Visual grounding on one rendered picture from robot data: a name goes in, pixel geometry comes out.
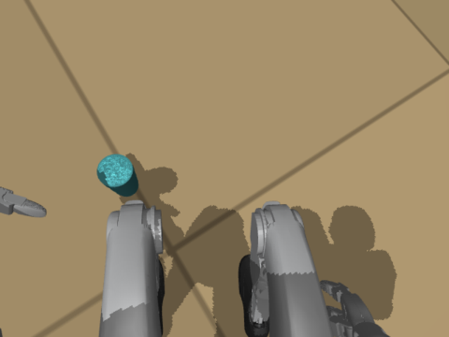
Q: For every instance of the right robot arm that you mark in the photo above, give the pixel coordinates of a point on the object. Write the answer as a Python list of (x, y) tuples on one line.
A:
[(368, 329)]

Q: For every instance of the left robot hand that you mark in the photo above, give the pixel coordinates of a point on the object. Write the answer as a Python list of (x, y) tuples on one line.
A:
[(10, 203)]

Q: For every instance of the right robot hand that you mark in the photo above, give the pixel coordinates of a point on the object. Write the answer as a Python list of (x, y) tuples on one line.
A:
[(354, 310)]

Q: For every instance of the right robot foot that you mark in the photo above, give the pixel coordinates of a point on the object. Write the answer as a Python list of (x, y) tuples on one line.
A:
[(252, 329)]

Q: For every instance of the cup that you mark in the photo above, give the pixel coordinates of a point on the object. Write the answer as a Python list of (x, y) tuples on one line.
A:
[(117, 173)]

